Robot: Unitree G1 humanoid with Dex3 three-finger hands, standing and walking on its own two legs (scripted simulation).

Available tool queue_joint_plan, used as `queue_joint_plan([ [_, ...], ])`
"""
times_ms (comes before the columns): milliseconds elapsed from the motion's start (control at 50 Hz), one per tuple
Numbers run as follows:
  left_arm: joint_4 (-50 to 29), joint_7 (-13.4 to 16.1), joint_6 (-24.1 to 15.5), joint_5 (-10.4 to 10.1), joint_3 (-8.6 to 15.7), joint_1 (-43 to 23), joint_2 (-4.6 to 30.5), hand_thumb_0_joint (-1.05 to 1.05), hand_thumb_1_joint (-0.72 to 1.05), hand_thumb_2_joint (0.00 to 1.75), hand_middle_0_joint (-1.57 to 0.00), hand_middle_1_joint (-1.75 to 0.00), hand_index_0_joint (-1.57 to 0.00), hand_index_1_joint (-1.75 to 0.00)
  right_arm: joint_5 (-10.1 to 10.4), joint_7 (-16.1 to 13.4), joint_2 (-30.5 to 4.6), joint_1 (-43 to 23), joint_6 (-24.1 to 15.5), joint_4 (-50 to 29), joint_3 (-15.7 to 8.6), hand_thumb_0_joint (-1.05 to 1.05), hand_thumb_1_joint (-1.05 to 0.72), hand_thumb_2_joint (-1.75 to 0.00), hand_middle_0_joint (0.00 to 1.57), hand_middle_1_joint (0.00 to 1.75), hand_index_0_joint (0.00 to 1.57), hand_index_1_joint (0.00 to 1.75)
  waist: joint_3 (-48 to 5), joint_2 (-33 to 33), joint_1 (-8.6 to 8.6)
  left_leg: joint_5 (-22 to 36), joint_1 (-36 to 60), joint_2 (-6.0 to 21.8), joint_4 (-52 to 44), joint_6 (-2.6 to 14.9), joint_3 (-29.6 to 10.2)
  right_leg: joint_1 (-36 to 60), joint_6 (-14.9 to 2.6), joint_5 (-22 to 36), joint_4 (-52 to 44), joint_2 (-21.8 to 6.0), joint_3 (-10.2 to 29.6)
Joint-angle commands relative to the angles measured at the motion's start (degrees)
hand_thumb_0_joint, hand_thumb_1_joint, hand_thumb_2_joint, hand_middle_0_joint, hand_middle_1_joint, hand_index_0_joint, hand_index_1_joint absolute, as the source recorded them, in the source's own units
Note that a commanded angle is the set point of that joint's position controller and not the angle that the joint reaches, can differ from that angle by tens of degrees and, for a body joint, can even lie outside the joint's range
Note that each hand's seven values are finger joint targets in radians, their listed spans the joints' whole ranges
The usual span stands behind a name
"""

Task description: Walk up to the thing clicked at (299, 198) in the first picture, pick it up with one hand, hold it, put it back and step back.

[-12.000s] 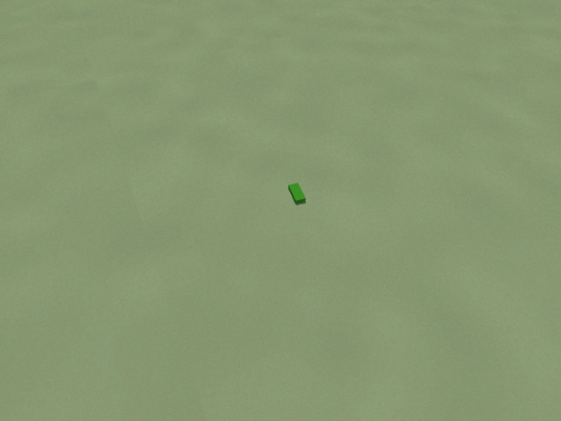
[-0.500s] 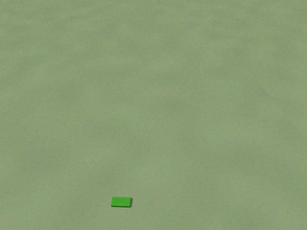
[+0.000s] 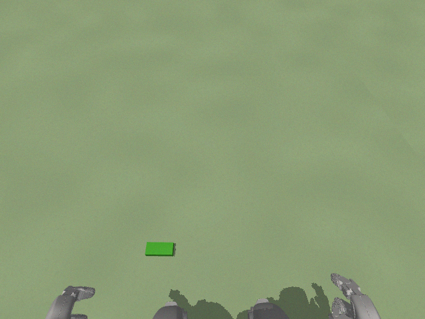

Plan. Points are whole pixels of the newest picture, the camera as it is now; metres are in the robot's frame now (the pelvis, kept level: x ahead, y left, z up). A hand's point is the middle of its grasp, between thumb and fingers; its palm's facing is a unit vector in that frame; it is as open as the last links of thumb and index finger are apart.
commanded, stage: rise first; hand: left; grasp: from above
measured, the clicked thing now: (159, 249) +0.43 +0.23 -0.71
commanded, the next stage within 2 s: none
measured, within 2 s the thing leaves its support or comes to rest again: neither
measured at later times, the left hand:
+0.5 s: hand out of the picture +0.14 +0.28 -0.23, palm faces -0.29 -0.79 -0.55, open 13.9 cm
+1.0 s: hand (119, 273) +0.29 +0.30 -0.43, palm faces -0.49 -0.29 -0.82, open 13.6 cm
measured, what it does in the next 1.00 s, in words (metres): lowers itself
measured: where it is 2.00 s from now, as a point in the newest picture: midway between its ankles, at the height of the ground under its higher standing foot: outside the picture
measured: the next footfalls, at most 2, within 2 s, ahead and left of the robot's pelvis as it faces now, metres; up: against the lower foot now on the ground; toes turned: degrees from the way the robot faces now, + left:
none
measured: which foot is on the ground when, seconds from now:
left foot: down 0.00-1.00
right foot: down 0.00-1.00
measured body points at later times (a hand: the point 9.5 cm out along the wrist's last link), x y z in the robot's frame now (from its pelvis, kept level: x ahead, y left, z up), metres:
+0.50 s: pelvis -0.02 +0.00 -0.09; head +0.11 +0.02 +0.34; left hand +0.16 +0.32 -0.20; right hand +0.18 -0.25 -0.17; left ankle +0.01 +0.14 -0.69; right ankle +0.01 -0.15 -0.69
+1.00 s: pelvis -0.08 +0.00 -0.29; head +0.13 +0.01 +0.10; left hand +0.31 +0.31 -0.38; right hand +0.05 -0.28 -0.43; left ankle +0.01 +0.13 -0.69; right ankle +0.01 -0.15 -0.69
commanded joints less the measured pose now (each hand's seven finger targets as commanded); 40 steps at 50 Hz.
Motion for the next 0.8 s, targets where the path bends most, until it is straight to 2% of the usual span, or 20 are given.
queue_joint_plan([
  [0,-14.4,0.5,-0.7,1.0,3.2,1.5,11.0,0.00,-0.52,0.96,-0.17,-0.95,-0.14,-0.98,0.1,-1.2,-8.6,-0.8,-3.6,-8.6,-3.4,0.00,-0.88,-0.90,0.20,0.30,0.20,0.30,-14.3,4.2,0.48,14.5,5.0,-1.7,-3.5,0.99,0.5,1.8,-3.36,10.5,-1.6,2.9,-2.8],
  [60,-17.7,0.7,0.8,2.0,3.3,5.0,11.1,0.00,-0.53,0.97,-0.14,-0.98,-0.11,-1.01,0.0,-1.4,-8.4,-0.5,-4.2,-9.6,-3.4,0.00,-0.88,-0.90,0.20,0.30,0.20,0.30,-16.3,3.3,0.23,15.2,3.3,-1.7,-0.5,1.41,0.7,0.9,-3.20,12.0,0.2,2.8,-2.6],
  [120,-19.7,0.7,2.0,2.3,3.2,6.8,10.6,0.00,-0.53,0.96,-0.15,-0.98,-0.13,-1.00,-0.2,-1.4,-8.1,-1.8,-4.9,-10.7,-2.9,0.00,-0.90,-0.90,0.20,0.30,0.20,0.30,-14.8,3.4,0.19,11.4,-0.5,-1.7,1.1,1.50,0.3,-2.1,-3.20,8.6,1.9,2.8,-2.6],
  [160,-22.4,0.6,2.5,2.9,3.1,8.7,10.7,0.00,-0.54,0.96,-0.15,-0.98,-0.13,-1.00,-0.2,-1.4,-8.0,-1.8,-5.2,-11.2,-2.9,0.00,-0.91,-0.90,0.20,0.30,0.20,0.30,-16.8,4.4,0.42,12.9,-1.1,-1.6,2.8,1.39,0.2,-3.3,-3.40,9.4,3.9,2.6,-2.6],
  [200,-23.8,0.7,2.8,3.4,3.6,8.5,11.4,0.00,-0.54,0.94,-0.16,-0.99,-0.14,-1.00,-0.4,-1.4,-7.7,-2.2,-5.7,-11.9,-2.9,0.00,-0.92,-0.91,0.20,0.30,0.20,0.30,-16.6,4.1,0.21,10.3,-3.3,-1.8,4.3,1.71,0.3,-4.6,-3.19,8.0,4.5,2.7,-2.5],
  [260,-25.5,0.8,3.2,3.8,3.2,11.1,10.5,0.00,-0.54,0.92,-0.18,-0.97,-0.16,-0.99,-0.4,-1.2,-7.5,-2.5,-6.3,-12.8,-2.7,0.00,-0.93,-0.91,0.20,0.30,0.20,0.30,-17.6,4.2,0.39,9.7,-5.8,-1.9,6.3,1.67,0.0,-7.0,-3.31,7.4,7.0,2.6,-2.5],
  [300,-26.8,1.0,2.8,4.9,2.6,8.2,11.3,0.00,-0.52,0.91,-0.18,-0.97,-0.17,-0.98,-0.3,-1.3,-7.7,-2.4,-6.7,-12.7,-2.8,0.00,-0.93,-0.91,0.20,0.30,0.20,0.30,-18.5,4.1,-0.84,9.2,-6.8,-2.0,8.7,1.91,0.5,-8.9,-3.24,7.5,8.1,2.6,-2.1],
  [340,-25.0,1.2,1.7,6.4,2.8,4.4,12.4,0.00,-0.52,0.90,-0.18,-0.97,-0.17,-0.98,-0.4,-1.2,-7.8,-3.5,-7.3,-12.4,-2.5,0.00,-0.93,-0.91,0.20,0.30,0.20,0.30,-16.5,3.2,-1.54,6.4,-11.6,-2.0,11.6,2.09,-0.1,-13.3,-3.18,5.2,10.9,2.6,-2.3],
  [360,-23.7,1.5,0.8,7.4,3.0,3.1,12.8,0.00,-0.52,0.91,-0.19,-0.96,-0.17,-0.97,-0.4,-1.0,-7.8,-3.5,-7.7,-12.1,-2.6,0.00,-0.93,-0.91,0.20,0.30,0.20,0.30,-16.5,3.1,-1.56,4.7,-13.5,-2.2,13.1,2.23,0.1,-15.2,-3.25,3.8,12.0,2.6,-2.0],
  [400,-21.3,1.5,-1.7,9.8,3.0,1.6,13.4,0.00,-0.50,0.90,-0.18,-0.96,-0.17,-0.97,-0.6,-0.6,-8.3,-4.0,-8.1,-11.2,-2.7,0.00,-0.91,-0.90,0.20,0.30,0.20,0.30,-18.5,4.5,-0.87,5.9,-16.1,-2.1,16.1,1.86,-0.6,-19.5,-3.56,4.0,17.0,2.5,-2.1],
  [460,-18.7,1.5,-5.5,13.5,1.4,-1.6,13.1,0.00,-0.49,0.90,-0.19,-0.95,-0.17,-0.97,-0.4,0.2,-9.3,-4.1,-8.7,-10.4,-3.4,0.00,-0.90,-0.90,0.20,0.30,0.20,0.30,-22.2,4.5,-0.91,5.9,-20.0,-2.1,20.9,1.59,-1.3,-25.6,-3.75,3.5,23.4,2.2,-2.0],
  [480,-17.4,1.7,-6.8,15.1,2.5,-2.9,14.7,0.00,-0.47,0.90,-0.19,-0.94,-0.18,-0.96,-0.5,0.4,-9.4,-4.5,-8.8,-10.0,-3.4,0.00,-0.90,-0.90,0.20,0.30,0.20,0.30,-23.2,5.1,-0.39,5.0,-22.0,-2.4,23.0,1.66,-1.0,-27.2,-3.74,3.1,24.9,2.2,-1.7],
  [520,-17.3,2.3,-9.7,17.8,1.9,-7.4,16.1,0.00,-0.46,0.89,-0.19,-0.96,-0.19,-0.97,-0.5,0.8,-10.2,-5.1,-9.0,-9.2,-3.7,0.00,-0.91,-0.90,0.20,0.30,0.20,0.30,-25.9,5.9,-0.57,4.1,-24.7,-2.2,25.5,1.41,-1.9,-31.7,-3.86,2.2,29.0,2.1,-1.9],
  [600,-13.6,4.5,-13.7,23.2,4.7,-12.6,21.1,0.00,-0.50,0.93,-0.18,-0.97,-0.16,-0.98,-0.4,1.3,-11.5,-5.3,-8.4,-7.6,-4.4,0.00,-0.92,-0.91,0.20,0.30,0.20,0.30,-30.2,7.4,0.85,2.2,-29.3,-2.3,30.8,1.12,-2.3,-39.0,-4.04,0.4,35.6,2.1,-1.9],
  [660,-11.8,5.9,-15.1,26.4,4.1,-17.8,22.0,0.00,-0.49,0.93,-0.16,-1.00,-0.16,-1.00,-0.6,1.6,-11.6,-4.4,-7.5,-5.9,-4.6,0.00,-0.92,-0.91,0.20,0.30,0.20,0.30,-34.8,7.4,0.10,3.8,-32.9,-2.6,36.4,1.43,-1.3,-41.0,-3.99,2.0,39.3,2.0,-2.0],
  [680,-11.0,6.3,-15.4,27.3,5.2,-20.4,24.5,0.00,-0.50,0.94,-0.17,-0.99,-0.16,-1.00,-0.7,1.7,-12.1,-4.1,-7.1,-5.6,-4.8,0.00,-0.92,-0.91,0.20,0.30,0.20,0.30,-36.5,6.3,0.58,3.8,-33.9,-2.6,38.1,1.70,-1.2,-41.6,-3.89,1.9,40.1,2.1,-2.0],
  [700,-10.3,6.5,-15.9,28.5,4.9,-22.6,25.2,0.00,-0.50,0.94,-0.17,-1.00,-0.16,-1.00,-0.7,1.8,-12.2,-3.9,-6.7,-4.8,-4.9,0.00,-0.92,-0.91,0.20,0.30,0.20,0.30,-37.8,6.6,0.45,5.1,-34.5,-2.6,40.0,1.83,-1.0,-42.9,-3.91,2.8,41.6,2.1,-2.1],
  [720,-8.7,6.7,-16.3,29.7,4.2,-25.4,25.3,0.00,-0.50,0.94,-0.18,-0.98,-0.18,-0.98,-1.0,1.9,-12.3,-3.3,-6.4,-4.1,-4.9,0.00,-0.94,-0.91,0.20,0.30,0.20,0.30,-38.2,6.2,-0.15,4.8,-36.4,-2.7,42.0,2.04,-0.7,-44.0,-3.84,2.6,42.5,2.2,-2.1],
  [740,-7.2,7.0,-16.9,30.7,5.0,-28.0,27.2,0.00,-0.49,0.93,-0.18,-0.98,-0.18,-0.98,-1.2,2.1,-12.5,-2.6,-6.0,-3.6,-4.9,0.00,-0.93,-0.91,0.20,0.30,0.20,0.30,-39.1,5.5,-0.08,4.9,-38.1,-2.8,43.8,2.25,-0.4,-43.7,-3.75,2.9,43.4,2.1,-2.1],
  [780,-4.2,7.1,-18.0,32.7,4.1,-32.0,27.7,0.00,-0.50,0.94,-0.19,-0.96,-0.18,-0.97,-1.5,2.4,-12.6,-2.0,-5.3,-2.8,-4.9,0.00,-0.94,-0.91,0.20,0.30,0.20,0.30,-39.1,4.2,-0.70,1.9,-41.7,-2.9,45.6,2.35,-0.6,-46.0,-3.75,0.6,45.2,2.2,-2.6],
])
